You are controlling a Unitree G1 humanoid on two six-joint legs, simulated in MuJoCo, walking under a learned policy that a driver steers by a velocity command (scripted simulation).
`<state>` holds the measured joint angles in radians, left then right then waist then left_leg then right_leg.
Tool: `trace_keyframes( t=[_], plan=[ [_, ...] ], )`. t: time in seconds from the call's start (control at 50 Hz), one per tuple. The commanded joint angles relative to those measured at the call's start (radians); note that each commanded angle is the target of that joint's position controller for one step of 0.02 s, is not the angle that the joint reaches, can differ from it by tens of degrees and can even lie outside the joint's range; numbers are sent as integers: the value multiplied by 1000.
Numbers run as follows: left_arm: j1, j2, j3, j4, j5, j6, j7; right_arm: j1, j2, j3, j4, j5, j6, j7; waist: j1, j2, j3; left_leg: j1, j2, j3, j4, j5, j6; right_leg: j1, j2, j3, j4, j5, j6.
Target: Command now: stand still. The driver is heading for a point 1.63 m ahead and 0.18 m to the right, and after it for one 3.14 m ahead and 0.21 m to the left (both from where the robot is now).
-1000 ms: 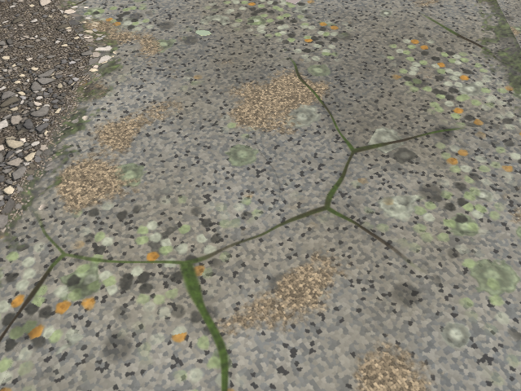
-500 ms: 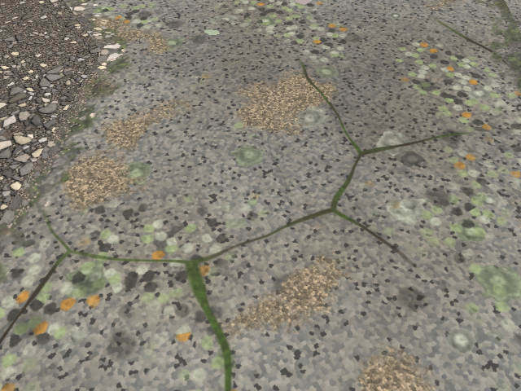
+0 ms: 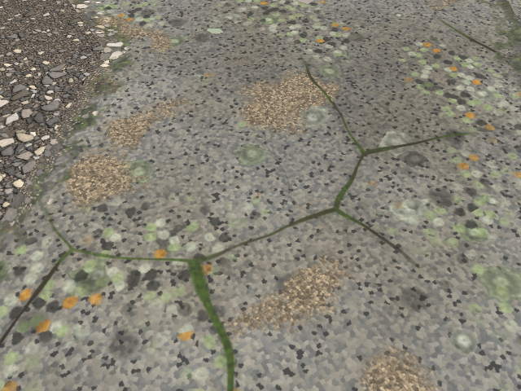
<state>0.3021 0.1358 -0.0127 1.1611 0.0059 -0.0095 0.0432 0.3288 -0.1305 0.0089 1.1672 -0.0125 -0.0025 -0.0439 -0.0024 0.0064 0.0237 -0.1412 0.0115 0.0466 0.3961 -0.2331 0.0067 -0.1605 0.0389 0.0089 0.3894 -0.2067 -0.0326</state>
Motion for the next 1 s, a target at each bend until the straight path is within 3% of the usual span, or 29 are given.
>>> trace_keyframes(
  t=[0.02, 0.18, 0.2, 0.26, 0.28, 0.32, 0.34, 0.36, 0.38, 0.42, 0.46, 0.48, 0.5, 0.52, 0.54, 0.56, 0.6, 0.64, 0.68, 0.78, 0.82, 0.86, 0.88, 0.9, 0.92, 0.94, 0.96, 0.98, 1.0],
  plan=[
    [72, 72, 10, -4, 0, -3, 2, 85, -66, -9, -1, 0, -3, -2, 0, -2, 64, -34, 87, -89, -74, 66, 26, -42, -109, 105, -75, 91, -22],
    [83, 62, 10, 1, 0, -4, 3, 95, -59, -10, -1, 0, -5, -3, 0, -2, 67, -35, 86, -91, -74, 71, 29, -41, -110, 102, -70, 97, -20],
    [92, 58, 9, 3, 1, -3, 3, 105, -55, -9, 2, -1, -5, -2, 0, -3, 46, -27, 78, -88, -82, 1, 30, -34, -101, 99, -76, 22, -21],
    [88, 89, 27, -15, 7, 8, -2, 112, -92, -29, -14, -5, 6, 3, -7, 14, 94, -83, 45, -101, -60, -381, 69, -127, -50, 80, -20, -362, -57],
    [80, 84, 29, -29, 11, 10, -6, 119, -95, -33, -22, -6, 10, 6, -12, 26, 139, -110, 58, -134, -72, -481, 89, -188, -43, 81, 4, -446, -67],
    [35, 47, 24, -66, 18, -1, -16, 183, -105, -42, -17, -4, 7, 7, -45, 78, 180, -60, 133, -263, -133, -566, 140, -308, -22, 52, 113, -412, -63],
    [6, 24, 20, -87, 25, -11, -23, 227, -130, -54, -6, -6, 3, 6, -60, 136, 165, -5, 209, -370, -203, -594, 179, -347, 1, -11, 220, -300, -51],
    [-23, 26, 21, -109, 34, -23, -30, 234, -153, -66, -2, -9, 0, 6, -63, 159, 166, -5, 285, -450, -256, -586, 217, -355, -17, -54, 304, -210, -43],
    [-42, 49, 28, -126, 33, -34, -36, 218, -156, -71, -10, -11, -6, 9, -57, 133, 162, -31, 309, -472, -282, -554, 232, -351, -42, -49, 346, -203, -42],
    [-16, 51, 35, -139, 24, -51, -49, 157, -161, -76, -33, -12, -18, 15, -15, 112, 153, -80, 288, -413, -270, -484, 215, -286, -57, -45, 319, -239, -47],
    [112, 20, 36, -102, 10, -63, -51, 60, -152, -78, -61, 3, -25, 19, 67, 99, 159, -254, 195, -268, -180, -419, 166, -11, -14, -91, 124, -154, -58],
    [213, 28, 45, -62, 7, -66, -46, 34, -142, -77, -75, 2, -31, 21, 104, 54, 146, -346, 138, -202, -84, -381, 145, 151, 13, -90, 54, -133, -57],
    [326, 83, 62, -37, 16, -73, -34, -1, -99, -66, -101, -3, -43, 26, 149, -87, 120, -463, 57, -90, 145, -300, 110, 291, -122, 112, -72, -237, -75],
    [445, 200, 92, -24, 14, -72, -29, -12, -33, -48, -145, -2, -55, 37, 173, -326, 71, -621, -54, 58, 469, -288, 70, 372, -368, 541, -268, -502, -150],
    [415, 186, 90, -17, 18, -59, -25, -34, -111, -66, -159, -35, -55, 47, 132, -225, 126, -656, -13, -11, 651, -309, 89, 266, -421, 637, -273, -524, -206],
    [307, 150, 78, -55, 20, -60, -27, -59, -103, -66, -167, -36, -61, 58, 78, -105, 173, -673, 33, -47, 711, -215, 98, 198, -390, 547, -266, -470, -201],
    [203, 124, 68, -94, 15, -79, -30, -54, -79, -64, -159, -22, -73, 71, 25, -43, 154, -618, 66, -55, 686, -62, 84, 158, -311, 370, -286, -229, -165],
    [219, 92, 54, -83, 11, -94, -25, -48, -87, -70, -154, -26, -62, 78, 9, -52, 112, -593, 59, -23, 659, -1, 63, 193, -259, 238, -271, 39, -144],
    [273, 87, 46, -59, 9, -100, -23, -90, -82, -72, -173, -23, -51, 79, 7, -74, 91, -614, 44, 9, 639, 25, 51, 229, -240, 155, -234, 306, -140],
    [287, 96, 33, -54, 11, -106, -19, -345, -55, -49, -278, -9, -43, 80, 37, -105, 134, -514, 0, 87, 333, 129, 46, 136, -199, 50, -242, 497, -138],
    [289, 119, 36, -48, 11, -110, -17, -369, -71, -48, -296, -4, -42, 76, 33, -124, 129, -418, -22, 109, 240, 145, 72, 137, -216, 37, -233, 597, -136],
    [265, 137, 39, -46, 11, -115, -15, -298, -104, -59, -283, -4, -47, 62, -12, -118, 88, -294, -59, 114, 205, 140, 112, 174, -227, 10, -122, 878, -119],
    [256, 146, 42, -44, 12, -114, -12, -195, -122, -69, -249, -4, -56, 53, -52, -114, 34, -199, -88, 112, 189, 141, 127, 199, -220, -1, -1, 1004, -104],
    [237, 157, 45, -45, 6, -111, -10, -44, -137, -79, -196, -6, -69, 45, -113, -105, -37, -52, -97, 100, 116, 216, 142, 193, -202, -12, 170, 1004, -84],
    [232, 153, 44, -46, -6, -111, -11, 82, -167, -92, -154, -23, -81, 37, -160, -96, -99, 138, -31, 49, 68, 314, 156, 86, -166, -23, 367, 816, -68],
    [268, 97, 34, -68, -14, -107, -11, 196, -255, -110, -136, -45, -87, 35, -160, 43, -219, 343, 239, -204, 125, 596, 201, -89, -73, -76, 701, 229, -50],
    [436, 41, 36, -46, -56, -90, -11, 173, -293, -121, -141, -18, -74, 45, -74, 197, -386, 504, 457, -584, 62, 845, 393, -290, 67, -12, 1049, -382, -24],
    [353, 102, 50, -54, -16, -77, -9, 46, -257, -116, -175, 17, -64, 50, -47, 35, -298, 322, 404, -515, -18, 687, 377, -305, -2, 57, 1054, -269, -30],
    [234, 94, 51, -86, 8, -73, -13, -60, -177, -91, -189, 19, -67, 48, -30, 20, -130, 158, 355, -394, -69, 598, 345, -337, -34, 41, 1006, -215, -26]
  ],
)
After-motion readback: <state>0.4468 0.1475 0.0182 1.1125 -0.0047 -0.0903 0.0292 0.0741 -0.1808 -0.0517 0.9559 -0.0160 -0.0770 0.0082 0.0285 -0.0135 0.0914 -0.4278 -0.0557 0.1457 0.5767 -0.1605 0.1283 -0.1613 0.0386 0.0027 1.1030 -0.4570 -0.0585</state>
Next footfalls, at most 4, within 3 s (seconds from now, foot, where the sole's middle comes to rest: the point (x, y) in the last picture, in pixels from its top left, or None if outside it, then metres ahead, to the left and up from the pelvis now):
0.92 left None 0.44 0.04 -0.78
1.36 right None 0.46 -0.14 -0.78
2.48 right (343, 357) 0.61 -0.18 -0.78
2.98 left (275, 252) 0.96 -0.01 -0.78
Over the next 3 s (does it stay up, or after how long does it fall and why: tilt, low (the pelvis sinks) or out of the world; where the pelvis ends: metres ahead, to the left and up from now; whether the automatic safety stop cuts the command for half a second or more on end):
stays up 0.79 -0.09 -0.03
